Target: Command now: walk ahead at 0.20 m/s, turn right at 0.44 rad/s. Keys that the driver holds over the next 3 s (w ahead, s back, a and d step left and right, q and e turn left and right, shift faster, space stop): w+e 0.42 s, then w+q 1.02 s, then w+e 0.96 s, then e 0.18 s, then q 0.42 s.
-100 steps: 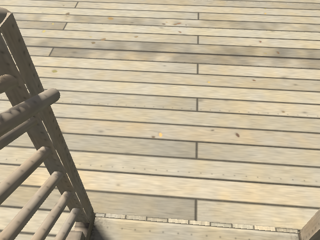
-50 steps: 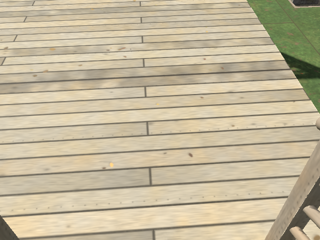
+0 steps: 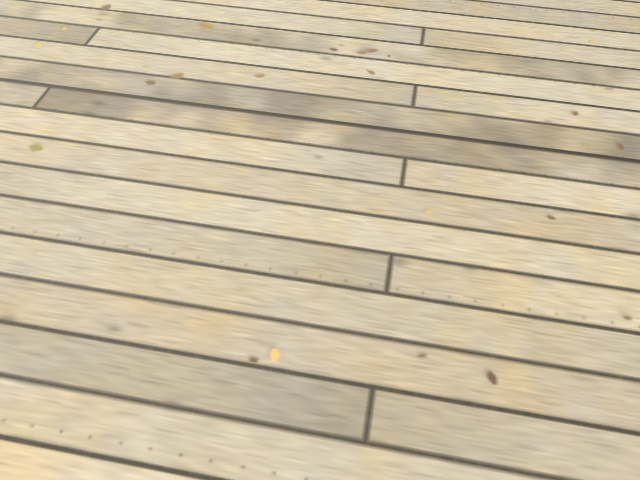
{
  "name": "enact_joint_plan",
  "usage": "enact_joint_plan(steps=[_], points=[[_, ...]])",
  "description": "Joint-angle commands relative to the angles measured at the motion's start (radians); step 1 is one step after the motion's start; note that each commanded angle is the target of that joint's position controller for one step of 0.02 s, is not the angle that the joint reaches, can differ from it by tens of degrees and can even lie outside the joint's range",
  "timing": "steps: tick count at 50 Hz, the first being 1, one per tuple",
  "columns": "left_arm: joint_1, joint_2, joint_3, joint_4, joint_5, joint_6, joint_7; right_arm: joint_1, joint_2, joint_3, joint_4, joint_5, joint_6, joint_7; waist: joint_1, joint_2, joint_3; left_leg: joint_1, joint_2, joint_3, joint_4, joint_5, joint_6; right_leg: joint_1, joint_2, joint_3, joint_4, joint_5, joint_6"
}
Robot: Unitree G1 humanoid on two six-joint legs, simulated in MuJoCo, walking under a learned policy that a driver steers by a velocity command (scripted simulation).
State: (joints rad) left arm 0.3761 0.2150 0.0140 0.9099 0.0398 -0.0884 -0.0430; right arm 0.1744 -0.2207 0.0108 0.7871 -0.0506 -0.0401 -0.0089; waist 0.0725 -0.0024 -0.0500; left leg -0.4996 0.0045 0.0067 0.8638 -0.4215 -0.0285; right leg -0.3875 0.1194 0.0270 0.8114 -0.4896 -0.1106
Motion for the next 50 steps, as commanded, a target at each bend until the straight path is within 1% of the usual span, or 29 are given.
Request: enact_joint_plan(steps=[1,2,3,4,5,6,7,8,10,12,15,17,20,22,23,24,26,27,28,29,30,31,32,33,34,36,38,43,50], points=[[0.084,0.138,0.054,-0.050,0.008,0.008,-0.008,0.065,-0.148,-0.041,-0.070,0.007,-0.046,-0.021,-0.027,0.022,-0.097,0.175,0.029,-0.051,-0.094,0.240,0.113,0.080,-0.255,0.464,-0.120,0.590,-0.246],[-0.056,0.149,0.062,-0.117,0.015,0.003,-0.028,0.195,-0.188,-0.063,-0.057,0.000,-0.057,-0.020,-0.123,0.110,-0.113,0.517,0.062,-0.140,-0.150,0.255,0.216,-0.246,-0.146,0.311,-0.017,0.478,-0.165],[-0.122,0.113,0.058,-0.148,0.020,-0.004,-0.040,0.371,-0.219,-0.087,-0.039,-0.007,-0.064,-0.015,-0.226,0.263,-0.167,0.770,0.237,-0.435,-0.310,0.359,0.395,-0.507,0.002,0.160,0.273,0.143,-0.057],[-0.190,0.067,0.049,-0.167,0.016,-0.012,-0.036,0.441,-0.185,-0.087,-0.009,-0.031,-0.066,-0.005,-0.241,0.207,-0.089,0.790,0.385,-0.654,-0.407,0.461,0.470,-0.721,0.025,0.147,0.490,-0.198,-0.023],[-0.165,0.046,0.049,-0.156,0.007,-0.008,-0.018,0.383,-0.176,-0.090,0.005,-0.049,-0.058,0.014,-0.170,0.034,0.072,0.666,0.413,-0.621,-0.418,0.523,0.440,-0.805,-0.013,0.235,0.543,-0.077,-0.018],[-0.103,0.053,0.054,-0.113,0.005,-0.003,-0.004,0.294,-0.144,-0.085,-0.005,-0.027,-0.049,0.036,-0.113,-0.007,0.099,0.558,0.386,-0.521,-0.409,0.603,0.416,-0.780,-0.057,0.248,0.582,0.063,0.006],[-0.052,0.044,0.047,-0.086,0.017,0.007,-0.004,0.198,-0.079,-0.063,-0.016,-0.001,-0.050,0.052,-0.056,-0.011,0.038,0.480,0.347,-0.366,-0.422,0.645,0.370,-0.681,-0.107,0.217,0.563,0.193,0.026],[-0.027,0.028,0.039,-0.058,0.036,0.016,-0.010,0.140,-0.032,-0.056,-0.022,-0.003,-0.047,0.056,-0.049,-0.022,0.033,0.394,0.295,-0.249,-0.430,0.588,0.325,-0.611,-0.140,0.183,0.543,0.267,0.056],[0.019,-0.004,0.014,0.003,0.042,0.043,-0.074,0.063,0.045,-0.031,-0.003,-0.038,-0.033,0.029,-0.037,0.032,0.040,0.180,0.169,-0.031,-0.447,0.358,0.225,-0.402,-0.169,0.077,0.466,0.514,0.064],[-0.055,0.070,0.044,-0.021,0.048,0.024,-0.120,0.108,-0.006,-0.027,0.012,-0.036,-0.052,-0.003,-0.073,0.080,0.049,0.097,0.142,0.068,-0.448,0.225,0.213,-0.303,-0.184,-0.018,0.390,0.634,0.051],[-0.330,0.064,0.032,-0.100,0.041,0.008,-0.080,0.393,0.005,-0.002,0.186,-0.066,-0.088,-0.021,-0.190,0.057,0.114,0.456,0.299,-0.081,-0.369,0.203,0.254,-0.624,-0.251,0.107,0.061,0.830,0.054],[-0.303,0.029,0.012,-0.073,0.035,0.012,-0.053,0.412,0.005,0.016,0.210,-0.070,-0.078,0.003,-0.175,0.048,0.130,0.371,0.282,-0.006,-0.357,0.139,0.243,-0.455,-0.247,0.060,-0.138,0.968,0.056],[-0.320,0.052,0.006,-0.101,0.053,0.031,-0.052,0.328,-0.019,0.018,0.212,-0.079,-0.069,0.038,-0.132,0.042,0.237,0.178,0.312,-0.008,-0.367,0.016,0.240,-0.257,-0.240,0.020,-0.084,0.913,0.038],[-0.378,0.039,-0.009,-0.126,0.059,0.038,-0.046,0.379,-0.045,0.005,0.269,-0.050,-0.069,0.028,-0.156,0.010,0.301,0.279,0.331,-0.025,-0.325,0.025,0.226,-0.281,-0.250,0.029,-0.201,0.803,0.044],[-0.597,0.077,0.022,-0.196,-0.178,0.046,-0.022,0.299,-0.122,-0.050,0.210,0.113,-0.035,-0.013,-0.215,-0.006,0.380,0.179,0.260,-0.005,-0.254,0.080,0.166,-0.322,-0.149,0.039,-0.205,0.768,0.079],[-0.593,0.053,0.004,-0.190,-0.184,0.054,-0.018,0.296,-0.152,-0.056,0.218,0.113,-0.016,-0.026,-0.213,0.002,0.371,0.258,0.270,0.004,-0.193,0.136,0.160,-0.344,-0.160,0.026,-0.271,0.712,0.087],[-0.502,0.050,0.008,-0.133,-0.129,0.063,-0.030,0.371,-0.106,-0.067,0.237,0.093,0.001,-0.032,-0.215,0.031,0.274,0.310,0.248,0.017,-0.035,0.189,0.137,-0.165,-0.211,0.007,-0.392,0.737,0.070],[-0.402,0.081,0.026,-0.081,-0.107,0.062,-0.028,0.364,-0.099,-0.074,0.253,0.094,0.002,-0.025,-0.176,0.033,0.215,0.305,0.246,0.009,0.079,0.268,0.134,-0.018,-0.207,-0.006,-0.423,0.753,0.059],[-0.171,0.111,0.052,0.004,-0.098,0.062,-0.021,0.323,-0.098,-0.079,0.260,0.083,0.002,-0.027,-0.058,0.061,0.091,0.221,0.236,-0.010,0.299,0.331,0.120,0.278,-0.207,-0.006,-0.439,0.822,0.026],[0.016,0.185,0.084,0.084,-0.086,0.076,-0.014,0.348,-0.067,-0.077,0.272,0.093,-0.017,-0.022,0.023,-0.052,-0.031,0.103,0.158,0.020,0.581,0.161,0.077,0.543,-0.220,-0.027,-0.437,0.942,-0.002],[0.165,0.211,0.089,0.125,-0.063,0.080,0.002,0.333,-0.002,-0.070,0.263,0.095,-0.029,-0.021,0.084,-0.201,-0.137,-0.179,0.044,-0.014,1.021,-0.454,0.029,0.834,-0.333,0.058,-0.233,1.167,-0.070],[0.118,0.226,0.078,0.092,-0.034,0.071,0.009,0.486,0.011,-0.065,0.254,0.134,-0.059,-0.016,0.039,-0.298,-0.296,-0.379,0.071,-0.158,1.188,-0.509,0.039,1.003,-0.449,0.112,0.042,1.365,-0.111],[0.162,0.218,0.091,0.077,-0.049,0.064,0.004,0.397,-0.012,-0.062,0.175,0.143,-0.070,-0.014,0.117,-0.296,-0.399,-0.513,0.077,-0.191,1.094,-0.356,0.049,1.031,-0.529,0.261,-0.104,0.949,-0.177],[0.186,0.274,0.109,0.132,-0.035,0.068,0.016,0.260,-0.011,-0.061,0.098,0.164,-0.076,-0.029,0.093,-0.264,-0.361,-0.601,0.080,-0.107,1.109,-0.230,0.035,0.892,-0.601,0.460,-0.350,0.370,-0.231],[0.042,0.193,0.085,0.098,-0.038,0.052,0.019,0.179,-0.014,-0.063,0.081,0.147,-0.059,-0.060,0.045,-0.087,-0.239,-0.588,0.109,-0.065,1.117,-0.086,0.043,0.664,-0.595,0.506,-0.471,0.166,-0.201],[-0.194,0.068,0.037,0.057,-0.019,0.003,0.004,0.234,0.002,-0.073,0.118,0.106,-0.021,-0.084,-0.078,0.028,-0.070,-0.434,0.132,-0.145,0.936,0.181,0.083,0.244,-0.582,0.413,-0.429,0.402,-0.139],[-0.267,0.040,0.023,0.068,-0.014,-0.001,0.013,0.235,0.019,-0.093,0.101,0.105,0.009,-0.070,-0.144,-0.060,0.053,-0.262,0.138,-0.148,0.609,0.216,0.064,-0.010,-0.437,0.138,-0.501,0.466,-0.049],[-0.144,0.094,0.048,0.103,-0.032,-0.006,0.094,-0.004,-0.004,-0.093,-0.007,0.055,-0.004,-0.020,-0.103,-0.084,0.106,-0.340,0.107,-0.177,0.180,0.437,0.047,0.147,-0.418,0.029,-0.530,0.615,-0.054],[0.012,0.128,0.085,0.126,-0.051,0.029,0.086,-0.265,0.014,-0.072,-0.153,0.087,0.012,0.040,-0.031,0.020,0.149,-0.341,0.092,-0.039,-0.062,0.347,0.115,0.389,-0.459,-0.124,-0.540,0.637,-0.019]])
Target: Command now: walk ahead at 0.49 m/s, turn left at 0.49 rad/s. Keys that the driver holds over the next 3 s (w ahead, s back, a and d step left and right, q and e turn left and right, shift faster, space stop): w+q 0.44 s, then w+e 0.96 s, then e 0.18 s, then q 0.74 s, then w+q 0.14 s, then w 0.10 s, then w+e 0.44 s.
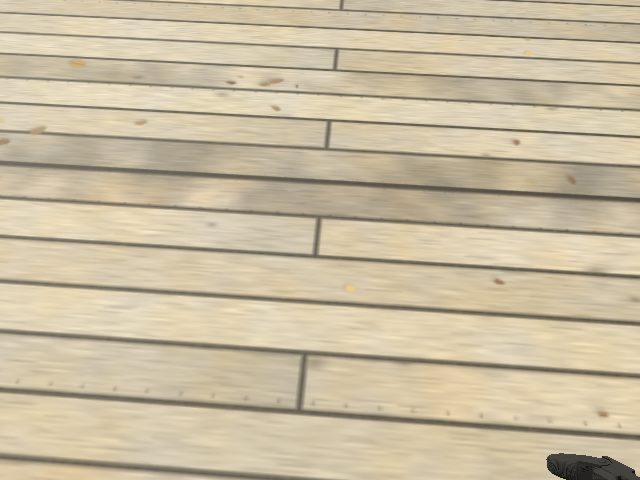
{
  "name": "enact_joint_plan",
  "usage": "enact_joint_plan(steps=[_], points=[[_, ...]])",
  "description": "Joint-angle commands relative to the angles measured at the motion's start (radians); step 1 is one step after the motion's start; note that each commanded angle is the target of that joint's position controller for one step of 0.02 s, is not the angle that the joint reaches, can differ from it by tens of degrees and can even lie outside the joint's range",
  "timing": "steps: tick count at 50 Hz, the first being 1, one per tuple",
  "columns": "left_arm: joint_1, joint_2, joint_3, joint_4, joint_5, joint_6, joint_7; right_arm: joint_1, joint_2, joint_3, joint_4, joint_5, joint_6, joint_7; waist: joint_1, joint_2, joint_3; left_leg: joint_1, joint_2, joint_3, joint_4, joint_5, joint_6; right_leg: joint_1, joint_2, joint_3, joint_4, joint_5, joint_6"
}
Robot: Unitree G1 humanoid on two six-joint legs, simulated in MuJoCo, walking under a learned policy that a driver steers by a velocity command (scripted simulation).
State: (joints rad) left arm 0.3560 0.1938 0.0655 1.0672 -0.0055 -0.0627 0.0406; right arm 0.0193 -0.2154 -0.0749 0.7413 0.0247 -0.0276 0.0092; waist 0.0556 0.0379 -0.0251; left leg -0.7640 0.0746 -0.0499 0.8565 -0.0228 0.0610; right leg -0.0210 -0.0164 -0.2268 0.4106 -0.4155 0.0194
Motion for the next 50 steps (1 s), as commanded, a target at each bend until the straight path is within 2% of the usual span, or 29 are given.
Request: enact_joint_plan(steps=[1,3,5,6,7,8,9,10,11,12,14,17,18,22,25,27,29,30,31,32,33,34,35,36,37,38,40,45,50], points=[[0.024,0.153,0.037,-0.037,0.000,0.006,-0.003,-0.132,0.007,0.016,-0.117,0.014,0.002,0.032,-0.017,-0.042,0.106,-0.025,0.004,0.060,-0.103,-0.100,0.040,0.041,-0.306,0.099,-0.111,0.600,-0.128],[0.012,0.208,0.049,-0.051,-0.003,0.008,-0.004,-0.084,-0.032,0.002,-0.126,0.008,0.000,0.040,-0.055,-0.120,0.050,0.174,-0.078,0.152,-0.133,-0.233,0.071,0.036,-0.287,0.040,0.016,0.893,-0.110],[0.008,0.235,0.049,-0.059,-0.008,0.004,-0.001,0.217,-0.129,-0.052,-0.055,0.015,-0.002,0.036,-0.219,-0.111,-0.099,0.633,-0.166,0.170,-0.213,-0.160,0.132,-0.118,-0.245,-0.014,0.397,1.010,-0.068],[-0.029,0.170,0.035,-0.123,0.006,-0.009,-0.003,0.350,-0.254,-0.090,-0.013,0.013,-0.004,0.015,-0.238,0.074,-0.150,0.950,0.028,-0.228,-0.282,-0.160,0.234,-0.502,-0.142,-0.020,0.800,0.580,-0.007],[0.003,0.093,0.007,-0.169,0.000,-0.061,-0.033,0.403,-0.304,-0.081,-0.015,0.004,-0.012,0.012,-0.176,0.226,-0.350,1.180,0.254,-0.843,-0.530,-0.296,0.399,-0.766,0.049,0.216,1.086,-0.104,0.023],[-0.109,0.161,0.034,-0.182,-0.039,-0.096,-0.049,0.441,-0.223,-0.059,-0.002,-0.025,-0.018,0.008,-0.224,0.119,-0.315,1.210,0.242,-0.799,-0.576,-0.346,0.343,-0.902,0.015,0.343,1.085,-0.065,-0.007],[-0.168,0.171,0.039,-0.214,-0.049,-0.102,-0.044,0.356,-0.195,-0.051,-0.001,-0.026,-0.030,0.007,-0.184,0.113,-0.179,1.056,0.213,-0.637,-0.561,-0.270,0.299,-0.924,-0.024,0.317,1.017,0.006,-0.028],[-0.193,0.157,0.041,-0.217,-0.021,-0.097,-0.022,0.220,-0.176,-0.046,-0.034,-0.012,-0.043,0.011,-0.117,-0.009,-0.086,0.835,0.163,-0.494,-0.558,-0.114,0.255,-0.826,-0.069,0.317,0.900,0.089,-0.036],[-0.170,0.167,0.055,-0.210,-0.001,-0.079,-0.005,0.150,-0.144,-0.037,-0.050,-0.011,-0.052,0.014,-0.064,-0.011,-0.068,0.691,0.122,-0.382,-0.556,0.033,0.222,-0.718,-0.101,0.317,0.805,0.114,-0.035],[-0.157,0.167,0.059,-0.220,0.001,-0.059,-0.001,0.140,-0.136,-0.034,-0.052,-0.013,-0.055,0.017,-0.033,-0.018,-0.075,0.598,0.099,-0.343,-0.566,0.091,0.212,-0.623,-0.107,0.317,0.765,0.121,-0.032],[-0.179,0.134,0.058,-0.260,0.005,-0.036,-0.004,0.168,-0.135,-0.036,-0.035,0.004,-0.056,0.006,-0.007,-0.031,-0.085,0.543,0.071,-0.288,-0.582,0.190,0.212,-0.567,-0.090,0.297,0.655,0.149,-0.010],[-0.309,0.109,0.047,-0.311,0.015,-0.029,-0.004,0.255,-0.163,-0.042,-0.011,0.007,-0.058,-0.018,-0.045,-0.004,-0.045,0.544,0.052,-0.260,-0.600,0.158,0.201,-0.621,-0.057,0.290,0.467,0.305,0.020],[-0.351,0.110,0.042,-0.321,0.018,-0.033,-0.005,0.266,-0.152,-0.041,-0.006,0.004,-0.054,-0.025,-0.066,0.008,-0.021,0.530,0.031,-0.248,-0.604,0.133,0.184,-0.625,-0.045,0.291,0.390,0.364,0.021],[-0.475,0.105,0.030,-0.366,-0.003,-0.043,-0.020,0.330,-0.157,-0.045,0.023,0.010,-0.041,-0.030,-0.112,0.060,0.003,0.534,0.010,-0.274,-0.579,0.069,0.132,-0.559,0.010,0.289,0.169,0.500,-0.004],[-0.523,0.103,0.016,-0.382,-0.004,-0.056,-0.046,0.376,-0.134,-0.040,0.055,0.005,-0.041,-0.034,-0.149,0.060,0.019,0.634,0.049,-0.284,-0.543,0.068,0.131,-0.577,0.003,0.268,0.103,0.530,-0.031],[-0.565,0.120,0.007,-0.403,-0.002,-0.068,-0.061,0.402,-0.147,-0.041,0.061,-0.010,-0.045,-0.032,-0.170,0.066,0.032,0.750,0.096,-0.314,-0.508,0.130,0.140,-0.642,0.002,0.257,0.089,0.448,-0.060],[-0.531,0.139,0.011,-0.410,-0.003,-0.078,-0.073,0.407,-0.153,-0.040,0.068,-0.010,-0.039,-0.037,-0.145,0.085,0.012,0.828,0.099,-0.285,-0.447,0.345,0.125,-0.587,0.027,0.224,0.044,0.344,-0.094],[-0.465,0.152,0.015,-0.392,-0.002,-0.081,-0.077,0.378,-0.170,-0.042,0.063,-0.011,-0.038,-0.035,-0.109,0.090,-0.027,0.820,0.084,-0.259,-0.376,0.554,0.115,-0.470,0.059,0.194,0.029,0.341,-0.124],[-0.322,0.184,0.033,-0.359,0.003,-0.084,-0.074,0.336,-0.169,-0.039,0.047,-0.012,-0.039,-0.033,-0.035,0.088,-0.111,0.778,0.048,-0.215,-0.255,0.687,0.092,-0.268,0.057,0.214,0.029,0.393,-0.164],[-0.128,0.227,0.045,-0.320,0.011,-0.080,-0.072,0.280,-0.158,-0.029,0.020,-0.027,-0.048,-0.028,0.053,0.036,-0.234,0.612,0.006,-0.177,-0.027,0.561,0.067,0.021,-0.059,0.361,0.076,0.495,-0.243],[0.007,0.292,0.067,-0.298,0.015,-0.069,-0.073,0.388,-0.108,-0.013,0.024,-0.019,-0.066,-0.021,0.051,-0.215,-0.357,0.224,-0.148,-0.084,0.371,0.030,-0.037,0.402,-0.273,0.753,0.053,0.411,-0.424],[0.001,0.235,0.049,-0.282,-0.017,-0.053,-0.074,0.392,-0.129,-0.006,0.016,-0.022,-0.084,-0.014,0.033,-0.305,-0.327,0.046,-0.158,-0.105,0.467,-0.500,-0.040,0.428,-0.329,0.977,-0.072,0.271,-0.437],[-0.073,0.186,0.039,-0.300,-0.029,-0.043,-0.065,0.297,-0.175,-0.017,-0.008,-0.006,-0.094,-0.008,0.037,-0.215,-0.156,-0.060,-0.095,-0.120,0.507,-0.443,-0.038,0.312,-0.294,0.893,-0.102,0.133,-0.387],[-0.131,0.169,0.031,-0.326,-0.014,-0.037,-0.062,0.210,-0.170,-0.013,-0.028,-0.008,-0.101,-0.008,0.026,-0.099,-0.065,-0.057,-0.059,-0.095,0.465,-0.370,-0.034,0.166,-0.254,0.797,-0.135,0.157,-0.352],[-0.160,0.158,0.025,-0.333,-0.010,-0.035,-0.062,0.172,-0.163,-0.016,-0.044,-0.026,-0.106,-0.013,-0.003,-0.031,-0.006,-0.026,-0.036,-0.076,0.381,-0.324,-0.041,0.044,-0.221,0.743,-0.163,0.249,-0.334],[-0.167,0.148,0.018,-0.338,-0.005,-0.037,-0.060,0.171,-0.156,-0.021,-0.053,-0.041,-0.106,-0.017,-0.032,-0.024,-0.002,0.028,-0.012,-0.067,0.313,-0.296,-0.049,-0.022,-0.190,0.695,-0.181,0.352,-0.321],[-0.159,0.153,0.019,-0.339,-0.009,-0.033,-0.056,0.180,-0.122,-0.016,-0.067,-0.044,-0.099,-0.024,-0.061,-0.069,-0.010,0.084,-0.001,-0.044,0.197,-0.291,-0.073,-0.094,-0.152,0.637,-0.195,0.461,-0.319],[-0.087,0.221,0.046,-0.332,-0.024,-0.017,-0.033,-0.001,-0.065,0.009,-0.120,-0.042,-0.091,-0.023,-0.015,-0.102,0.001,0.249,-0.064,0.011,-0.185,-0.006,-0.114,-0.264,-0.058,0.501,-0.184,0.523,-0.255],[0.021,0.199,0.043,-0.318,-0.034,0.007,-0.027,-0.100,-0.105,-0.002,-0.158,-0.016,-0.099,-0.004,0.015,-0.129,-0.008,0.328,-0.108,-0.034,-0.364,0.034,-0.103,-0.173,-0.082,0.617,-0.097,0.366,-0.222]])
Over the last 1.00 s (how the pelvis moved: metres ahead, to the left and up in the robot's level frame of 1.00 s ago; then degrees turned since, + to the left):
0.43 -0.14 -0.15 -5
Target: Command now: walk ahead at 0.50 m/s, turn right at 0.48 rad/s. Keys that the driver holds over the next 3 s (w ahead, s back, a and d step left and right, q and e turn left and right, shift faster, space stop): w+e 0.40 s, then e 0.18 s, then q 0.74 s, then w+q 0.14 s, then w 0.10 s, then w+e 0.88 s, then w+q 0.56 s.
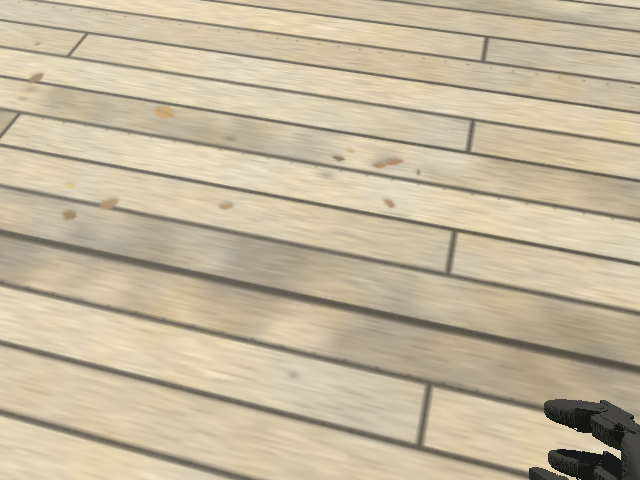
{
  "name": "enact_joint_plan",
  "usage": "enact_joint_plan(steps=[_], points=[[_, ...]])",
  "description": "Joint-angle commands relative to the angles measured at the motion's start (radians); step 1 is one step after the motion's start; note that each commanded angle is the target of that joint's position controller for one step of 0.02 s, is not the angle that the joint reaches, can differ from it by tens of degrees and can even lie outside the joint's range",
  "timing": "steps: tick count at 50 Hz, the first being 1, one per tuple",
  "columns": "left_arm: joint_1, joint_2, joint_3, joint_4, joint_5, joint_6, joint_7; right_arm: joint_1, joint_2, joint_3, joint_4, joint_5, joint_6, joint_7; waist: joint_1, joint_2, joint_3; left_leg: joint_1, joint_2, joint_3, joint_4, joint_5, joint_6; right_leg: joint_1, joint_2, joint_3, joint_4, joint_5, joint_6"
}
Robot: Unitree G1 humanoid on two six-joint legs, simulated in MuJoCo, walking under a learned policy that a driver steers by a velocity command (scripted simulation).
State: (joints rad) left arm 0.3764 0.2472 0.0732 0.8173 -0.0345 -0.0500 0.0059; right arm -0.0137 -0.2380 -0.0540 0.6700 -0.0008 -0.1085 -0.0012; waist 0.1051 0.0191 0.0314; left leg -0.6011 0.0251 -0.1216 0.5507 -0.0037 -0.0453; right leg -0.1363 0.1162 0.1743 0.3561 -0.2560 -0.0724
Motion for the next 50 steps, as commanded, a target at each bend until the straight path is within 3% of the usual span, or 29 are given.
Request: enact_joint_plan(steps=[1,3,4,5,6,7,8,9,10,11,14,18,20,23,26,27,28,29,30,31,32,33,34,35,37,39,41,45,50], points=[[0.002,0.152,0.039,-0.073,-0.003,-0.002,0.011,-0.067,-0.098,-0.029,-0.090,0.012,-0.025,0.009,-0.044,-0.119,-0.066,0.185,-0.060,0.031,-0.084,-0.022,0.013,-0.033,-0.224,0.248,-0.015,0.191,-0.124],[-0.021,0.145,0.041,-0.091,0.000,0.002,0.014,0.017,-0.126,-0.046,-0.073,0.014,-0.035,0.007,-0.102,-0.134,-0.091,0.326,-0.050,0.038,-0.152,-0.050,0.051,-0.036,-0.202,0.267,0.075,0.216,-0.097],[-0.043,0.116,0.032,-0.110,0.008,-0.003,0.011,0.121,-0.159,-0.060,-0.057,0.003,-0.038,0.000,-0.156,-0.122,-0.161,0.502,0.016,0.005,-0.135,-0.054,0.090,-0.098,-0.165,0.226,0.208,0.242,-0.066],[-0.045,0.057,0.014,-0.138,0.026,-0.009,0.008,0.290,-0.224,-0.078,-0.042,-0.009,-0.035,-0.011,-0.220,0.004,-0.292,0.765,0.204,-0.165,-0.107,-0.040,0.162,-0.252,-0.095,0.120,0.496,0.040,-0.024],[0.091,0.040,0.002,-0.161,-0.006,-0.015,0.011,0.351,-0.269,-0.085,-0.008,-0.019,-0.021,-0.004,-0.160,0.310,-0.375,0.974,0.405,-0.575,-0.175,-0.220,0.322,-0.558,-0.014,0.010,0.745,-0.367,0.021],[0.091,0.128,0.017,-0.135,-0.014,-0.012,0.015,0.332,-0.186,-0.071,-0.019,-0.001,-0.015,-0.001,-0.172,0.220,-0.300,0.920,0.408,-0.631,-0.209,-0.404,0.320,-0.670,-0.101,0.007,0.880,-0.326,0.039],[-0.004,0.167,0.027,-0.145,-0.004,-0.003,0.014,0.295,-0.126,-0.054,-0.026,0.002,-0.009,-0.003,-0.193,0.120,-0.182,0.811,0.355,-0.476,-0.223,-0.387,0.279,-0.699,-0.130,-0.011,0.923,-0.225,0.051],[-0.054,0.158,0.030,-0.154,0.009,0.003,0.014,0.247,-0.111,-0.044,-0.028,-0.004,-0.004,-0.001,-0.173,0.052,-0.114,0.690,0.306,-0.357,-0.249,-0.281,0.252,-0.667,-0.158,-0.036,0.911,-0.154,0.059],[-0.085,0.145,0.032,-0.170,0.017,0.004,0.010,0.215,-0.098,-0.039,-0.020,-0.009,0.000,0.001,-0.151,0.053,-0.069,0.606,0.272,-0.284,-0.275,-0.201,0.244,-0.651,-0.181,-0.042,0.877,-0.110,0.061],[-0.090,0.127,0.033,-0.177,0.013,0.008,0.003,0.199,-0.087,-0.033,-0.014,-0.014,0.000,0.002,-0.130,0.068,-0.045,0.538,0.240,-0.208,-0.304,-0.143,0.231,-0.615,-0.203,-0.048,0.854,-0.089,0.060],[-0.112,0.085,0.023,-0.199,0.010,0.020,-0.006,0.199,-0.108,-0.042,0.017,-0.006,-0.010,0.005,-0.112,0.083,-0.031,0.477,0.227,-0.088,-0.365,-0.042,0.245,-0.602,-0.224,-0.072,0.793,-0.028,0.076],[-0.188,0.076,0.012,-0.219,0.012,0.020,-0.018,0.209,-0.155,-0.055,0.055,-0.006,-0.008,-0.001,-0.122,0.050,-0.028,0.495,0.220,0.054,-0.384,0.067,0.236,-0.602,-0.236,-0.086,0.611,0.149,0.089],[-0.250,0.070,0.005,-0.232,0.012,0.014,-0.031,0.222,-0.173,-0.058,0.069,0.000,-0.003,-0.004,-0.145,0.044,-0.014,0.499,0.209,0.119,-0.382,0.075,0.219,-0.566,-0.228,-0.113,0.494,0.242,0.080],[-0.333,0.072,0.002,-0.267,0.020,0.010,-0.048,0.240,-0.207,-0.063,0.086,0.011,0.015,-0.012,-0.165,0.044,0.009,0.515,0.206,0.198,-0.321,0.246,0.190,-0.494,-0.193,-0.176,0.349,0.272,0.065],[-0.328,0.111,0.020,-0.293,0.024,0.017,-0.061,0.245,-0.248,-0.075,0.091,0.033,0.032,-0.021,-0.141,0.085,-0.031,0.583,0.223,0.230,-0.196,0.452,0.154,-0.404,-0.144,-0.221,0.275,0.165,0.027],[-0.275,0.135,0.033,-0.285,0.028,0.021,-0.063,0.236,-0.260,-0.080,0.087,0.042,0.037,-0.026,-0.107,0.095,-0.063,0.594,0.217,0.244,-0.108,0.553,0.138,-0.329,-0.110,-0.244,0.237,0.140,0.006],[-0.154,0.170,0.056,-0.253,0.030,0.023,-0.060,0.226,-0.252,-0.078,0.082,0.049,0.041,-0.029,-0.040,0.071,-0.119,0.568,0.187,0.273,0.051,0.570,0.110,-0.173,-0.070,-0.259,0.152,0.207,-0.023],[-0.039,0.235,0.083,-0.230,0.031,0.029,-0.041,0.258,-0.219,-0.066,0.075,0.033,0.038,-0.028,0.009,-0.002,-0.185,0.417,0.133,0.293,0.291,0.384,0.058,0.058,-0.096,-0.190,0.117,0.422,-0.066],[-0.043,0.325,0.084,-0.246,0.037,0.033,-0.016,0.353,-0.085,-0.023,0.045,-0.043,0.029,-0.013,-0.084,-0.304,-0.279,0.041,0.008,0.287,0.665,-0.620,-0.004,0.384,-0.387,0.169,0.239,0.996,-0.197],[-0.062,0.293,0.059,-0.299,0.054,0.023,-0.023,0.415,-0.142,-0.009,0.060,-0.013,0.017,0.002,-0.054,-0.276,-0.540,-0.055,-0.039,0.068,0.880,-0.744,-0.013,0.491,-0.566,0.486,0.143,0.906,-0.370],[-0.080,0.209,0.037,-0.292,0.058,0.023,-0.030,0.319,-0.217,-0.029,0.072,0.024,0.026,0.006,-0.011,-0.126,-0.484,-0.067,0.019,0.026,0.885,-0.640,-0.006,0.406,-0.498,0.341,0.114,0.840,-0.318],[-0.124,0.155,0.018,-0.266,0.040,0.019,-0.032,0.275,-0.195,-0.020,0.063,0.030,0.036,0.003,-0.037,-0.088,-0.362,-0.107,0.059,0.052,0.798,-0.570,-0.002,0.302,-0.443,0.215,0.107,0.766,-0.264],[-0.166,0.118,0.003,-0.260,0.036,0.017,-0.030,0.251,-0.174,-0.015,0.074,0.017,0.049,-0.009,-0.061,-0.029,-0.289,-0.075,0.092,0.053,0.721,-0.524,-0.010,0.182,-0.403,0.159,0.082,0.699,-0.226],[-0.209,0.104,-0.005,-0.249,0.042,0.014,-0.029,0.254,-0.173,-0.016,0.076,0.012,0.067,-0.017,-0.098,-0.043,-0.243,0.011,0.111,0.043,0.655,-0.492,-0.013,0.045,-0.382,0.113,0.050,0.671,-0.210],[-0.261,0.110,-0.005,-0.227,0.069,0.003,-0.028,0.317,-0.149,-0.015,0.105,0.015,0.097,-0.025,-0.151,-0.086,-0.209,0.176,0.097,0.063,0.574,-0.433,-0.024,-0.147,-0.351,0.013,-0.015,0.656,-0.200],[-0.294,0.110,-0.003,-0.206,0.076,-0.005,-0.020,0.327,-0.126,-0.009,0.117,0.008,0.106,-0.034,-0.164,-0.100,-0.195,0.238,0.088,0.066,0.444,-0.385,-0.033,-0.199,-0.333,-0.064,-0.040,0.627,-0.188],[-0.297,0.126,0.004,-0.186,0.072,-0.002,-0.006,0.285,-0.124,-0.006,0.111,0.006,0.112,-0.037,-0.144,-0.110,-0.183,0.249,0.084,0.075,0.362,-0.324,-0.029,-0.189,-0.340,-0.086,-0.062,0.503,-0.181],[-0.270,0.156,0.019,-0.156,0.058,0.029,0.020,0.189,-0.161,-0.021,0.067,0.015,0.135,-0.039,-0.097,-0.119,-0.114,0.161,0.083,0.089,0.344,-0.354,-0.014,-0.139,-0.392,-0.040,-0.119,0.138,-0.190],[-0.267,0.158,0.026,-0.136,0.045,0.054,0.034,0.175,-0.134,-0.023,0.047,0.015,0.140,-0.022,-0.092,-0.117,-0.102,0.165,0.058,0.135,0.249,-0.417,0.013,-0.041,-0.421,-0.059,-0.075,0.188,-0.178]])
Over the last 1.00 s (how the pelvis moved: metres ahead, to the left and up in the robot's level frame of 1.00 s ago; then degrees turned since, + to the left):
0.56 0.13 0.02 8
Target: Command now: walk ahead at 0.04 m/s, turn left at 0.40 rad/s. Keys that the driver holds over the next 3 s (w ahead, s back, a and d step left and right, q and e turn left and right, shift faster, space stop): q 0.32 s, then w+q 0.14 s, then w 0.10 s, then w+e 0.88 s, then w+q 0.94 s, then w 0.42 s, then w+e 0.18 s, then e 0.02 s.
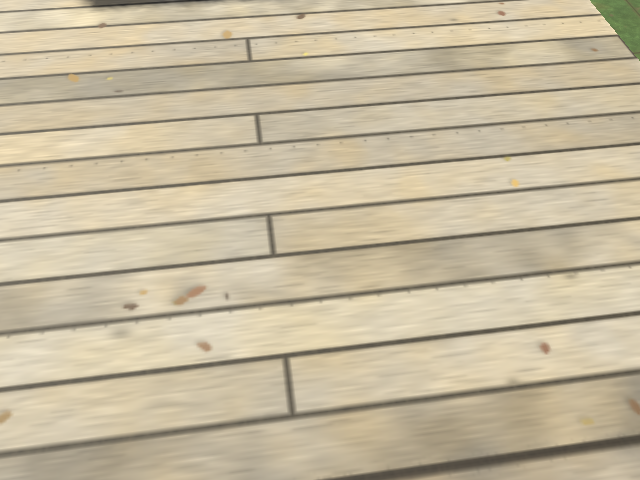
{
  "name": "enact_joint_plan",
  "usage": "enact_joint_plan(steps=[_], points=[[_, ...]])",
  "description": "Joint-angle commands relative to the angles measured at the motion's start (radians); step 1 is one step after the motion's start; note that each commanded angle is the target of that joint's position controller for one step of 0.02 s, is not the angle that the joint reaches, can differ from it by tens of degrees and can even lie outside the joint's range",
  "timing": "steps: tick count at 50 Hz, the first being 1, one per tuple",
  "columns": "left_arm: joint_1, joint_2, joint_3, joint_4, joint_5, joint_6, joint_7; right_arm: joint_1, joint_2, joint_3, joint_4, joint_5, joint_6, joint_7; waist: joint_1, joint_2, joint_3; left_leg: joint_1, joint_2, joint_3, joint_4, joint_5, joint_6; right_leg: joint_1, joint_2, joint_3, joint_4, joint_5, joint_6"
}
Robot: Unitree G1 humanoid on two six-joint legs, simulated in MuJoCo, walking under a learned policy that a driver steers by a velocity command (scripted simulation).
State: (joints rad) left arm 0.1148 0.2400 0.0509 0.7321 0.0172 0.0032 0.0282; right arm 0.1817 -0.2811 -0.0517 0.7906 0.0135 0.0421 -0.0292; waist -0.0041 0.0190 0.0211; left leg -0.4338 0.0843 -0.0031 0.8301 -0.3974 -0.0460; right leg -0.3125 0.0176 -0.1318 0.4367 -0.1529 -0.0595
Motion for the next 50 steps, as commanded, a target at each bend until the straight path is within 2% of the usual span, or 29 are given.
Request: enact_joint_plan(steps=[1,3,4,5,6,7,9,10,11,16,20,23,25,26,27,28,29,30,31,34,38,42,44,45,46,47,48,49,50], points=[[-0.015,0.170,0.051,-0.049,-0.011,0.007,0.013,-0.002,-0.086,-0.026,-0.069,0.001,-0.012,0.013,0.004,-0.119,-0.103,0.035,-0.017,0.037,-0.091,0.000,0.024,0.148,-0.318,0.225,-0.126,0.143,-0.179],[-0.025,0.177,0.056,-0.040,-0.033,0.019,0.016,0.069,-0.085,-0.032,-0.046,-0.001,-0.014,0.027,-0.038,-0.123,-0.123,0.153,-0.060,0.079,-0.297,0.143,0.062,0.142,-0.286,0.162,-0.037,0.189,-0.123],[0.010,0.159,0.056,-0.024,-0.043,0.022,0.016,0.089,-0.125,-0.042,-0.045,-0.011,-0.014,0.029,-0.039,-0.072,-0.101,0.213,-0.036,0.003,-0.419,0.266,0.106,0.088,-0.237,0.109,0.058,0.112,-0.048],[0.021,0.105,0.046,-0.047,-0.011,0.017,0.010,0.100,-0.237,-0.069,-0.058,-0.017,-0.014,0.015,0.006,0.183,-0.106,0.343,0.178,-0.294,-0.459,0.577,0.197,-0.124,-0.118,-0.012,0.320,-0.113,0.058],[-0.085,0.111,0.045,-0.097,0.002,0.008,0.015,0.087,-0.278,-0.075,-0.083,-0.033,-0.018,0.017,-0.044,0.301,-0.063,0.353,0.320,-0.492,-0.498,0.754,0.376,-0.353,0.033,0.035,0.492,-0.477,0.111],[-0.128,0.136,0.053,-0.101,0.002,0.004,0.014,0.095,-0.249,-0.069,-0.095,-0.053,-0.038,0.020,-0.069,0.185,-0.100,0.351,0.292,-0.470,-0.502,0.731,0.397,-0.374,0.013,0.154,0.646,-0.487,0.108],[-0.070,0.138,0.063,-0.062,-0.012,0.012,0.019,0.002,-0.207,-0.064,-0.110,-0.023,-0.057,0.014,-0.009,0.086,-0.105,0.366,0.184,-0.330,-0.462,0.695,0.288,-0.394,-0.018,0.195,0.682,-0.339,0.105],[-0.060,0.152,0.067,-0.056,-0.007,0.015,0.025,-0.023,-0.185,-0.057,-0.119,-0.003,-0.055,0.008,0.001,0.092,-0.106,0.366,0.169,-0.312,-0.458,0.706,0.268,-0.388,-0.026,0.201,0.673,-0.296,0.114],[-0.059,0.143,0.066,-0.057,-0.008,0.014,0.025,-0.022,-0.172,-0.052,-0.121,0.001,-0.051,0.002,0.007,0.098,-0.119,0.353,0.150,-0.298,-0.452,0.749,0.265,-0.355,-0.015,0.195,0.688,-0.264,0.124],[-0.088,0.111,0.052,-0.070,-0.022,0.002,0.021,0.020,-0.190,-0.063,-0.133,0.001,-0.032,-0.015,-0.015,0.111,-0.134,0.393,0.114,-0.316,-0.436,0.684,0.261,-0.310,0.005,0.202,0.484,-0.190,0.148],[-0.121,0.125,0.051,-0.083,-0.034,-0.018,-0.009,0.028,-0.196,-0.067,-0.146,0.007,-0.029,-0.010,-0.043,0.161,-0.084,0.272,0.085,-0.424,-0.536,0.007,0.276,-0.207,0.016,0.196,0.284,-0.189,0.131],[-0.096,0.140,0.058,-0.082,-0.044,-0.052,-0.027,0.018,-0.198,-0.065,-0.155,0.004,-0.034,0.000,-0.031,0.175,-0.059,0.200,0.069,-0.485,-0.538,-0.104,0.274,-0.084,0.031,0.187,0.149,-0.215,0.100],[-0.014,0.128,0.059,-0.050,-0.046,-0.075,-0.036,-0.002,-0.170,-0.053,-0.160,0.005,-0.035,0.000,0.016,0.152,-0.067,0.151,0.033,-0.472,-0.489,-0.133,0.242,0.072,0.024,0.157,-0.014,-0.090,0.070],[0.031,0.133,0.063,-0.032,-0.040,-0.083,-0.036,0.004,-0.135,-0.041,-0.161,0.000,-0.038,-0.001,0.034,0.124,-0.078,0.095,-0.001,-0.445,-0.435,-0.138,0.211,0.181,-0.008,0.168,-0.057,-0.063,0.050],[0.127,0.161,0.068,-0.013,-0.022,-0.089,-0.032,0.004,-0.069,-0.019,-0.166,-0.008,-0.046,0.001,0.064,0.030,-0.123,-0.024,-0.058,-0.365,-0.257,-0.181,0.158,0.341,-0.146,0.304,-0.086,-0.134,0.004],[0.204,0.251,0.081,0.006,0.004,-0.088,-0.031,0.011,-0.026,-0.007,-0.199,0.001,-0.061,0.003,0.052,-0.185,-0.113,-0.236,-0.200,-0.169,-0.002,-0.207,0.100,0.429,-0.322,0.615,-0.183,-0.346,-0.112],[0.218,0.264,0.090,0.021,0.009,-0.096,-0.041,-0.042,-0.108,-0.027,-0.227,0.013,-0.078,0.001,0.067,-0.236,-0.005,-0.389,-0.146,-0.172,0.154,-0.223,0.084,0.345,-0.430,0.844,-0.257,-0.529,-0.232],[0.180,0.200,0.070,0.015,-0.014,-0.101,-0.038,-0.047,-0.163,-0.043,-0.214,0.014,-0.089,0.004,0.052,-0.174,0.068,-0.423,-0.101,-0.187,0.215,-0.139,0.080,0.309,-0.395,0.784,-0.265,-0.569,-0.229],[0.156,0.169,0.057,0.010,-0.027,-0.100,-0.034,-0.035,-0.160,-0.046,-0.198,0.002,-0.097,0.012,0.034,-0.165,0.079,-0.427,-0.069,-0.140,0.226,-0.063,0.069,0.306,-0.336,0.697,-0.267,-0.512,-0.195],[0.175,0.158,0.044,0.012,-0.029,-0.089,-0.027,-0.104,-0.105,-0.033,-0.211,-0.016,-0.129,0.028,0.056,-0.143,0.064,-0.368,-0.029,-0.062,0.140,0.113,0.039,0.272,-0.241,0.531,-0.286,-0.223,-0.157],[0.220,0.190,0.053,0.021,-0.039,-0.068,-0.016,-0.189,-0.020,-0.003,-0.240,-0.008,-0.151,0.049,0.078,-0.164,0.028,-0.121,-0.087,0.010,-0.159,0.212,0.003,0.156,-0.158,0.379,-0.255,0.011,-0.135],[0.265,0.219,0.059,0.026,-0.053,-0.059,-0.018,-0.174,-0.076,-0.025,-0.245,0.015,-0.155,0.059,0.051,-0.175,0.007,0.075,-0.109,-0.010,-0.313,0.278,0.009,0.116,-0.205,0.448,-0.207,-0.004,-0.121],[0.254,0.203,0.054,0.019,-0.051,-0.058,-0.017,-0.073,-0.111,-0.047,-0.220,0.014,-0.155,0.048,-0.017,-0.157,-0.034,0.266,-0.107,-0.008,-0.380,0.287,0.045,0.075,-0.179,0.441,-0.114,0.059,-0.078],[0.241,0.168,0.044,0.009,-0.043,-0.063,-0.019,0.033,-0.146,-0.064,-0.204,0.007,-0.156,0.036,-0.074,-0.135,-0.093,0.431,-0.051,-0.051,-0.391,0.272,0.077,0.010,-0.126,0.401,0.033,0.092,-0.041],[0.230,0.085,0.017,-0.025,-0.014,-0.069,-0.020,0.218,-0.221,-0.082,-0.187,-0.012,-0.151,0.022,-0.147,0.024,-0.256,0.693,0.165,-0.260,-0.378,0.224,0.145,-0.146,-0.050,0.314,0.363,-0.113,0.006],[0.326,0.051,0.008,-0.060,-0.051,-0.082,-0.012,0.264,-0.276,-0.091,-0.159,-0.031,-0.139,0.033,-0.093,0.336,-0.334,0.793,0.358,-0.686,-0.522,-0.051,0.277,-0.397,0.025,0.243,0.641,-0.445,0.040],[0.311,0.153,0.033,-0.034,-0.072,-0.080,-0.009,0.221,-0.183,-0.070,-0.159,-0.024,-0.142,0.039,-0.093,0.222,-0.221,0.697,0.333,-0.696,-0.571,-0.189,0.280,-0.477,-0.039,0.283,0.783,-0.391,0.043],[0.241,0.180,0.042,-0.041,-0.070,-0.074,-0.014,0.169,-0.126,-0.052,-0.159,-0.014,-0.142,0.037,-0.087,0.162,-0.107,0.599,0.293,-0.531,-0.571,-0.122,0.251,-0.509,-0.072,0.269,0.808,-0.297,0.036],[0.221,0.162,0.041,-0.034,-0.060,-0.068,-0.015,0.117,-0.097,-0.041,-0.160,-0.019,-0.142,0.038,-0.062,0.105,-0.062,0.510,0.240,-0.411,-0.589,0.007,0.231,-0.472,-0.099,0.256,0.795,-0.224,0.039]])
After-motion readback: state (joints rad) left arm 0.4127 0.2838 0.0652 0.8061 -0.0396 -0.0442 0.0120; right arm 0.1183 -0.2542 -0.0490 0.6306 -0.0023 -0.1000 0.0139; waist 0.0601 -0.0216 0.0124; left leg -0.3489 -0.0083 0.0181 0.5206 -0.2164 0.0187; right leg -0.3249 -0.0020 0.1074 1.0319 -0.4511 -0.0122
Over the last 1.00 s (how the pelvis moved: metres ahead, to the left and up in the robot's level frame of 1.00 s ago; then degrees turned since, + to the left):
0.35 -0.06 -0.01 -17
